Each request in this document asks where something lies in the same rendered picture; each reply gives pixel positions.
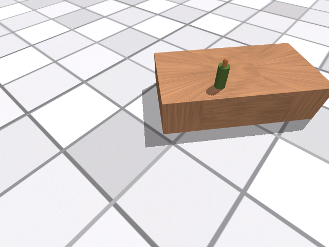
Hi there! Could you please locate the bottle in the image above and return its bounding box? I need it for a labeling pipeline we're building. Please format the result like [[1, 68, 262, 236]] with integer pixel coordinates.
[[214, 58, 230, 90]]

